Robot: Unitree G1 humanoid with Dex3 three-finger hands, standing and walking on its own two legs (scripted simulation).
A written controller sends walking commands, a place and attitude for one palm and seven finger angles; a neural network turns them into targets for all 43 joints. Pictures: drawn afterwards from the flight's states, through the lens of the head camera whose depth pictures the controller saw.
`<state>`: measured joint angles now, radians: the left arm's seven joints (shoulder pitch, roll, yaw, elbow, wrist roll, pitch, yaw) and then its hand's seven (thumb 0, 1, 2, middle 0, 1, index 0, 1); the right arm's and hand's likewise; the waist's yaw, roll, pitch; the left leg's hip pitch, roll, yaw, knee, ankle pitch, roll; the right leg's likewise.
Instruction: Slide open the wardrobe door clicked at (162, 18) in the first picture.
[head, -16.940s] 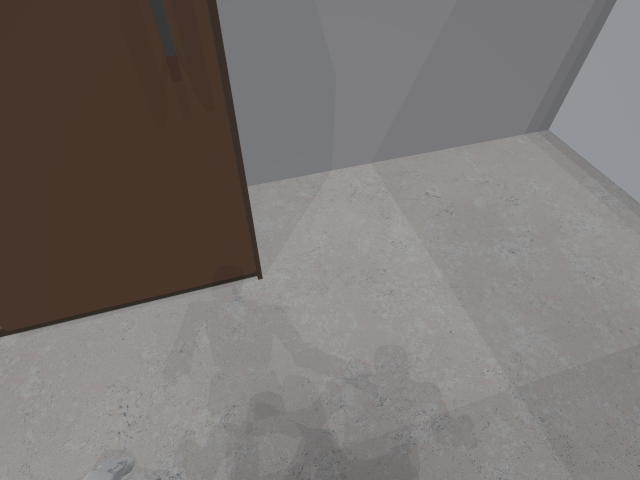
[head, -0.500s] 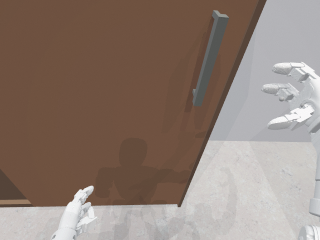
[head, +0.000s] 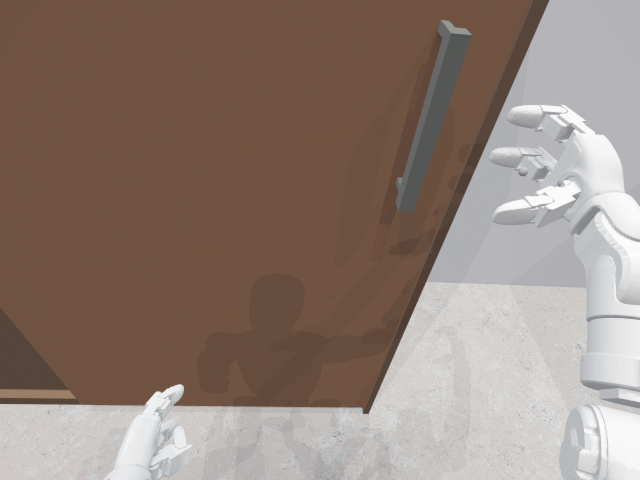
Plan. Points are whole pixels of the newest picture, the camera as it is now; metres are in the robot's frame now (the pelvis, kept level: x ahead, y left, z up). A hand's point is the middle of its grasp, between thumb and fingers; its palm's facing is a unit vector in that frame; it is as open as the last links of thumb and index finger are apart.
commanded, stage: move the hooked fingers beside the handle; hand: right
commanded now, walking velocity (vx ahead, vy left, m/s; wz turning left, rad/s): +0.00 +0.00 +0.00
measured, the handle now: (423, 125) +0.49 -0.10 +0.25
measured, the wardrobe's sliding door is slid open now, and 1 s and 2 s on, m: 0.00 0.00 0.00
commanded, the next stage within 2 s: feel for the door with the fingertips in 1.20 s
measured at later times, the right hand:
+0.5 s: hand (485, 148) +0.44 -0.16 +0.25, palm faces +0.00 +1.00 -0.02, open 14.0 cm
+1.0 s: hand (489, 154) +0.42 -0.17 +0.25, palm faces -0.02 +1.00 -0.01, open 14.0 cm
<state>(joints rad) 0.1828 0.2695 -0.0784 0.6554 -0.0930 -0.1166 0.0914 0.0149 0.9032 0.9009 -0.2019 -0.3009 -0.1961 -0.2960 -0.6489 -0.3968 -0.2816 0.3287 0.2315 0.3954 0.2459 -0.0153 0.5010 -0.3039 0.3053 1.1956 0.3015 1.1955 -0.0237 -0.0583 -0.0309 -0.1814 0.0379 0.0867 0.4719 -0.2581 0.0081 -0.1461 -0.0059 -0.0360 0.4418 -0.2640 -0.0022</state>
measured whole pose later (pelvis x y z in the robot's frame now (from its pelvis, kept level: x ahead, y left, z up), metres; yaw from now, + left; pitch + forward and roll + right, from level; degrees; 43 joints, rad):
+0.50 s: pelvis +0.00 +0.00 +0.00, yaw +1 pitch +0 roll +0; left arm 0.26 0.28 -0.05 0.68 -0.09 -0.11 0.09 0.01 0.90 0.90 -0.20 -0.30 -0.20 -0.30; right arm -0.84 -0.40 -0.28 0.65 0.18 0.28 0.18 -0.02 0.50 -0.30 0.30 1.20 0.30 1.20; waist 0.03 -0.05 -0.03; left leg -0.21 0.02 0.07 0.44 -0.23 0.01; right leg -0.17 -0.02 -0.06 0.42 -0.25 0.00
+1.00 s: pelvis +0.01 -0.01 +0.00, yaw +1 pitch +0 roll +0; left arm 0.21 0.27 -0.05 0.66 -0.09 -0.09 0.08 0.01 0.90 0.90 -0.20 -0.30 -0.20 -0.30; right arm -0.77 -0.35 -0.25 0.51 0.20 0.33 0.18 -0.02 0.50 -0.30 0.30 1.20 0.30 1.20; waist -0.01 -0.05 -0.04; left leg -0.19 0.03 0.07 0.44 -0.24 0.00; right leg -0.16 -0.01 -0.05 0.42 -0.26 -0.01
